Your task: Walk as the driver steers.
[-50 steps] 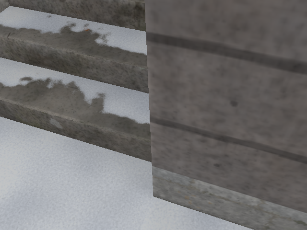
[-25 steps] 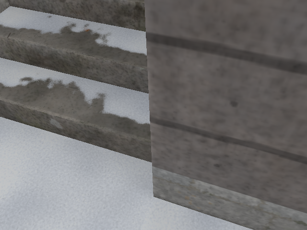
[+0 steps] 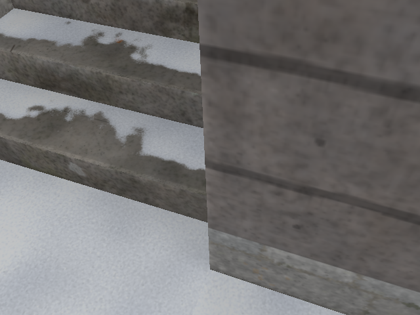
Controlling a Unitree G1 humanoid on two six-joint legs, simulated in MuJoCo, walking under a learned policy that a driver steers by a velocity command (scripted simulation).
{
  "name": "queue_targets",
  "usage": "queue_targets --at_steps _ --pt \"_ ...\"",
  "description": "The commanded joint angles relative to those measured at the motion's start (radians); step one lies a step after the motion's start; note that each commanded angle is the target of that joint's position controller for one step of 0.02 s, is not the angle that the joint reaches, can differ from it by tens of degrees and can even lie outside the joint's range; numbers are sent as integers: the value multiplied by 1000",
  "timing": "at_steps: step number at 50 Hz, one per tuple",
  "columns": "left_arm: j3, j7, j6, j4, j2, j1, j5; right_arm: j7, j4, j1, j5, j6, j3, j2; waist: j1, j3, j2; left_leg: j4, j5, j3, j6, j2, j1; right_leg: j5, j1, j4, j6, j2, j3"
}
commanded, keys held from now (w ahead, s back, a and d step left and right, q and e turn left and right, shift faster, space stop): w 1.00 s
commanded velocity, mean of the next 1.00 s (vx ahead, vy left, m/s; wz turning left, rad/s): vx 0.00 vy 0.00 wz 0.00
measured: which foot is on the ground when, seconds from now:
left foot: down 0.00-1.00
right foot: down 0.00-1.00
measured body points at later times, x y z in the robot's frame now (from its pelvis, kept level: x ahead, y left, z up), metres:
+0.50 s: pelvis +0.00 +0.00 +0.00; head +0.02 -0.01 +0.45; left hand +0.06 +0.28 -0.14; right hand +0.08 -0.28 -0.14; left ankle -0.01 +0.15 -0.74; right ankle -0.01 -0.11 -0.74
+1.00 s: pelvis +0.00 +0.00 +0.00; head +0.02 -0.01 +0.45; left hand +0.06 +0.28 -0.14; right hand +0.08 -0.28 -0.14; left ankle -0.01 +0.15 -0.74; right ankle -0.01 -0.11 -0.74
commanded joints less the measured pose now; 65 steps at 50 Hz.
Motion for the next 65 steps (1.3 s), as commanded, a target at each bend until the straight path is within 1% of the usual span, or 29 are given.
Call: queue_targets --at_steps 1,65 --pt "23 3 -8 -28 135 22 -1 -3 -36 4 0 -8 -21 -123 0 -33 -15 -44 136 -20 28 21 12 181 -6 -68 -11 -52 46" --pt "24 4 -9 -28 134 28 -1 -3 -33 7 1 -8 -22 -123 0 -31 -15 -42 140 -23 27 19 11 179 -5 -66 -9 -52 43"
Velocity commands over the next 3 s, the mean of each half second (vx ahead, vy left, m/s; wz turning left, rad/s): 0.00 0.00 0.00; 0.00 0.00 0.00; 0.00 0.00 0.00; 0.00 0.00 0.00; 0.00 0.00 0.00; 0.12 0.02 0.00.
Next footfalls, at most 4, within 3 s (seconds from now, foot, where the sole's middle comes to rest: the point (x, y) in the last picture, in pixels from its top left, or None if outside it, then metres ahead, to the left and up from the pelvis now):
none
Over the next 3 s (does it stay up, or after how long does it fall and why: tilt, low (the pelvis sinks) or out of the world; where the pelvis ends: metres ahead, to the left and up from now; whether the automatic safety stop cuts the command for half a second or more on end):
stays up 0.03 0.03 0.00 its command is cut before an obstacle from the start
